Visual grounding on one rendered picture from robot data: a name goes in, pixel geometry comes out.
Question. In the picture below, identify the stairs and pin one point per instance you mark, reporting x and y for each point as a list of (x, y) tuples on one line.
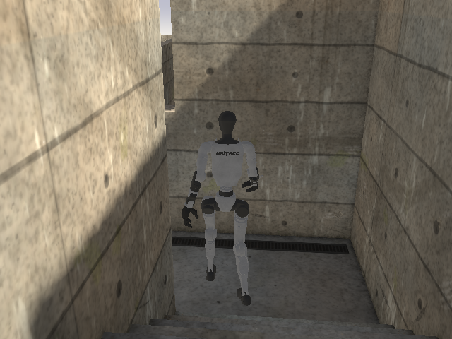
[(187, 325)]

